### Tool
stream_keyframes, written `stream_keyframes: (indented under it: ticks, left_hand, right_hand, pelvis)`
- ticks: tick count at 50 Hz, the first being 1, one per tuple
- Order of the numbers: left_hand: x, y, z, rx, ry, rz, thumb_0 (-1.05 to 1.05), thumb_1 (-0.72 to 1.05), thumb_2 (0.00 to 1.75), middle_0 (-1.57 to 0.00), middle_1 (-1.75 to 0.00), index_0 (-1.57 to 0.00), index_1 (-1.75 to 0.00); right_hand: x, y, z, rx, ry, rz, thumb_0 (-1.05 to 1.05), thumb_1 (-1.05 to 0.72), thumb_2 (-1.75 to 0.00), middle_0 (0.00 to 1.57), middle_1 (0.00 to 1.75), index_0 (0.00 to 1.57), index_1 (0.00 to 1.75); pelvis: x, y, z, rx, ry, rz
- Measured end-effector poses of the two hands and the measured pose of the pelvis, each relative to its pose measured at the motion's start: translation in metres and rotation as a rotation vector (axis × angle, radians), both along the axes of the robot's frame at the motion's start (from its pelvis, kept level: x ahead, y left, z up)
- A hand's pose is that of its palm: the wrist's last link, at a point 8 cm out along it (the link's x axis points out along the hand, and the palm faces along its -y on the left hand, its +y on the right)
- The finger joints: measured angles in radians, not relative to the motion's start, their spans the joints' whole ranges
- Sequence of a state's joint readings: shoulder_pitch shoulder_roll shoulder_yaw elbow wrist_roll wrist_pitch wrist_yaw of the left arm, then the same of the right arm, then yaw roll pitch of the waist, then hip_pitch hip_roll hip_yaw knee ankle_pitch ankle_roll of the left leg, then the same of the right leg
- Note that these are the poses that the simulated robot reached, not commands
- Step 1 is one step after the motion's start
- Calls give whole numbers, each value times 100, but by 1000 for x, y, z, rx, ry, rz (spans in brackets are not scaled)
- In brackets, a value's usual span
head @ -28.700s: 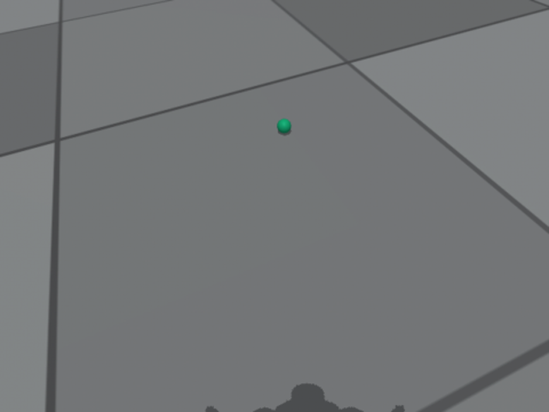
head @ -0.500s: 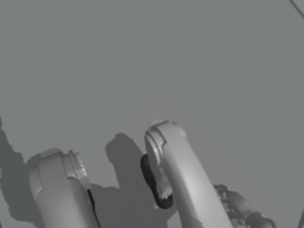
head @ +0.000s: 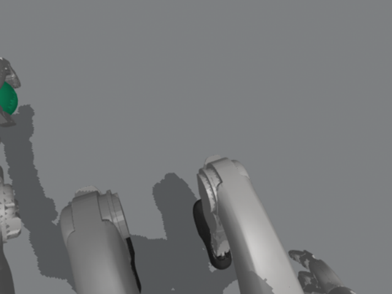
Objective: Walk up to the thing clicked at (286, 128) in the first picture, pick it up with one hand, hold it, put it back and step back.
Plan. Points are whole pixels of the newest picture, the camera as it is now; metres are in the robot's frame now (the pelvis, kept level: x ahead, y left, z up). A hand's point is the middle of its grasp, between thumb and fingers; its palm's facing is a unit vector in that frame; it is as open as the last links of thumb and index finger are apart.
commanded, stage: lift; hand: left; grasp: from above
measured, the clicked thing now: out of the picture +0.51 +0.34 -0.15
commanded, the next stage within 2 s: hold in 1.56 s
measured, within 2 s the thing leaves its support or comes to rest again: neither
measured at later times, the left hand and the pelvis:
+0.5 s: hand out of the picture +0.42 +0.32 +0.01, palm faces -0.44 -0.14 -0.89, open 9.3 cm; pelvis +0.00 +0.00 +0.09, yaw +5 degrees
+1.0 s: hand out of the picture +0.34 +0.30 +0.21, palm faces -0.43 -0.16 -0.89, open 9.3 cm; pelvis +0.02 +0.00 +0.28, yaw +9 degrees
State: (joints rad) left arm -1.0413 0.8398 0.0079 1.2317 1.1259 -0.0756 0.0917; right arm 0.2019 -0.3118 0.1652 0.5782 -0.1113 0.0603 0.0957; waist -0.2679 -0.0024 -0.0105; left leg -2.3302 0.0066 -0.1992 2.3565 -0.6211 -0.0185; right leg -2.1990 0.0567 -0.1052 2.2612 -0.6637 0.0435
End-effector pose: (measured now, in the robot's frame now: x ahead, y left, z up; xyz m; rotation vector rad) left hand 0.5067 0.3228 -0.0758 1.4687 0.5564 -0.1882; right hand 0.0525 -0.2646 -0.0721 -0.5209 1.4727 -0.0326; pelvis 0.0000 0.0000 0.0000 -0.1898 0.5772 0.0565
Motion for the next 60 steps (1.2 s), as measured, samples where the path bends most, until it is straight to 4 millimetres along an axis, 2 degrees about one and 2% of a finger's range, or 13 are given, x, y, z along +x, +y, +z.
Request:
stream_keyframes:
  ticks: [6, 10, 18, 24, 34, 46, 53, 60]
  left_hand:
    - [-14, 0, 16, -8, 18, -8, -1, 3, 47, -49, -73, -74, -72]
    - [-26, 2, 36, -14, 10, -14, -1, 3, 47, -49, -73, -74, -72]
    - [-53, 9, 91, -19, -13, -6, -1, 3, 49, -48, -74, -73, -73]
    - [-75, 7, 136, -25, -13, -4, 0, 4, 51, -46, -76, -72, -75]
    - [-111, -7, 216, -43, -49, -8, 2, 3, 54, -44, -78, -71, -78]
    - [-155, -17, 322, -41, -36, 23, 3, 1, 60, -43, -80, -70, -81]
    - [-169, -23, 360, -48, -16, 19, 3, 1, 59, -42, -82, -69, -82]
    - [-168, -31, 387, -30, -29, 6, 3, 2, 58, -41, -84, -68, -84]
  right_hand:
    - [2, 2, 6, 17, 3, -23, 0, -92, -90, 20, 30, 20, 30]
    - [9, 1, 12, 28, -13, -33, 0, -92, -90, 20, 30, 20, 30]
    - [39, 3, 31, 53, -100, -42, 0, -92, -90, 20, 30, 20, 30]
    - [65, 9, 54, 86, -183, -36, 0, -91, -90, 20, 30, 20, 30]
    - [94, 20, 115, 123, -296, -48, 1, -91, -90, 20, 30, 20, 30]
    - [103, 26, 216, 147, -391, -82, 1, -91, -90, 20, 30, 20, 30]
    - [108, 23, 263, 142, -442, -92, 1, -91, -90, 20, 30, 20, 30]
    - [116, 22, 293, 143, -459, -100, 1, -91, -90, 20, 30, 20, 30]
  pelvis:
    - [0, 0, 13, 9, 15, 11]
    - [0, -1, 25, 18, 26, 21]
    - [1, -2, 57, 44, 38, 36]
    - [2, -2, 89, 62, 22, 44]
    - [5, -4, 154, 88, -45, 63]
    - [15, -3, 253, 126, -177, 88]
    - [26, -2, 296, 144, -237, 97]
    - [38, 1, 327, 158, -283, 101]
